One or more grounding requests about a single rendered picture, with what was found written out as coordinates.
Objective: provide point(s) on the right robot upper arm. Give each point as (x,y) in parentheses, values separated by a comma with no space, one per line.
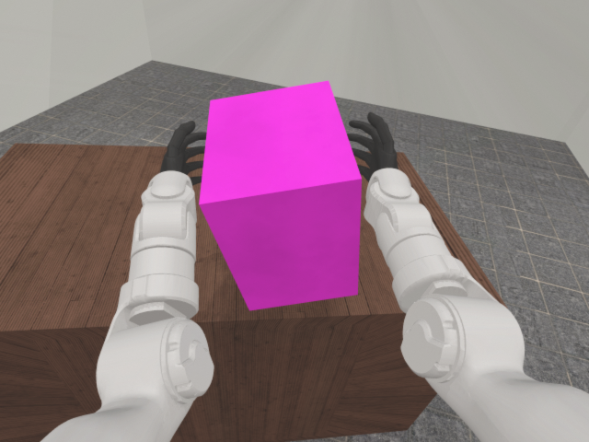
(471,351)

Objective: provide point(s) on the pedestal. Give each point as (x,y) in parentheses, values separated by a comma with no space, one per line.
(311,370)

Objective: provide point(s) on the left robot forearm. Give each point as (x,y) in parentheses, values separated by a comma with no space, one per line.
(161,279)

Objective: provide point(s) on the left robot upper arm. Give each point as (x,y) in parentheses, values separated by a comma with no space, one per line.
(148,378)

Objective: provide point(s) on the carton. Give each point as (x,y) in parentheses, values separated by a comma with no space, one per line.
(281,192)

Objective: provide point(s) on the robot right hand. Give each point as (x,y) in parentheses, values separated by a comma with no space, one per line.
(383,155)

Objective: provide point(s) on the right robot forearm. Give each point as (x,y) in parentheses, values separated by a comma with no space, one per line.
(413,249)

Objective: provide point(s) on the robot left hand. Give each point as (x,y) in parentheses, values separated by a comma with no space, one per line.
(177,154)

